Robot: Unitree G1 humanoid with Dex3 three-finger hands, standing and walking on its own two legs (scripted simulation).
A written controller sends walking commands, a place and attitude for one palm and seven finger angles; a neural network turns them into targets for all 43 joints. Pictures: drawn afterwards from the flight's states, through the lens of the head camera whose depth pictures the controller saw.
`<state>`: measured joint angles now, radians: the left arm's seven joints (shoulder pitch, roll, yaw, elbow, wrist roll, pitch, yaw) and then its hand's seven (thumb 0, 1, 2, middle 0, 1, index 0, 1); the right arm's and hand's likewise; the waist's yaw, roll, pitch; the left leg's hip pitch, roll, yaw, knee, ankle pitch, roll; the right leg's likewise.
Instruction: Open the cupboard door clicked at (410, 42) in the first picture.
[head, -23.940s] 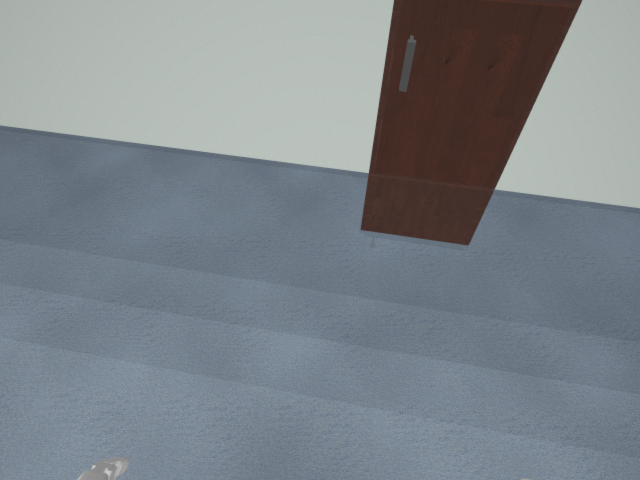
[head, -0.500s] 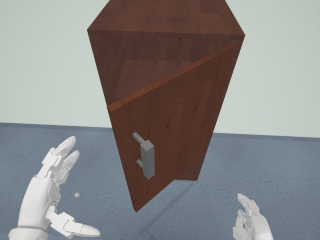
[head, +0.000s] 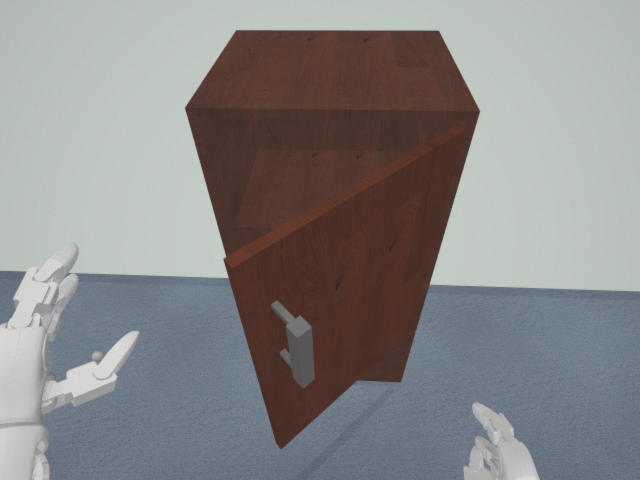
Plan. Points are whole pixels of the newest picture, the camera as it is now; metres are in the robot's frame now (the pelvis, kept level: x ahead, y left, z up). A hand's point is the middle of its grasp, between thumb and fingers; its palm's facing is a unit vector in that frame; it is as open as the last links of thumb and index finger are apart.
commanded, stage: draw the hand back to the body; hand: left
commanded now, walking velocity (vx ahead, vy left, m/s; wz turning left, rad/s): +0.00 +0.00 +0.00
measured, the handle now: (291, 344) +0.30 +0.08 +0.00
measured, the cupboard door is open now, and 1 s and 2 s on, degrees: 44 44 44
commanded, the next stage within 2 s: step back with the hand held close in 0.52 s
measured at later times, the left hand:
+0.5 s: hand (95, 341) +0.19 +0.24 +0.16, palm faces +0.44 -0.80 -0.40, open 7.5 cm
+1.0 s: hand (85, 351) +0.18 +0.25 +0.15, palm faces +0.30 -0.80 -0.52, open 7.4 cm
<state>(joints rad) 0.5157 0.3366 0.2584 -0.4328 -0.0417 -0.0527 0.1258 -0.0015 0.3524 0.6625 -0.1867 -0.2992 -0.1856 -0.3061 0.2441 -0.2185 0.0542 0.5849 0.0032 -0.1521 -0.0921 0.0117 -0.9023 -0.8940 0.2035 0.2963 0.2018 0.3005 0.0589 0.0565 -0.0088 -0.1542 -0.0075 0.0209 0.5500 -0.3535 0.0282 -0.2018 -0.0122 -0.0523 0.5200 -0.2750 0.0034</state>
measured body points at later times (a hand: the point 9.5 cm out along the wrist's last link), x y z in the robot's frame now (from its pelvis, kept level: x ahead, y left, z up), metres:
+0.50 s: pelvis +0.00 -0.02 +0.01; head -0.01 -0.04 +0.46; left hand +0.16 +0.28 +0.18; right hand +0.19 -0.24 -0.08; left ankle -0.03 +0.10 -0.73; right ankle +0.00 -0.12 -0.73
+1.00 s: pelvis -0.03 +0.00 +0.01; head -0.01 -0.01 +0.46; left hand +0.16 +0.29 +0.18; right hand +0.13 -0.26 -0.07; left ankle -0.03 +0.10 -0.73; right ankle +0.00 -0.12 -0.73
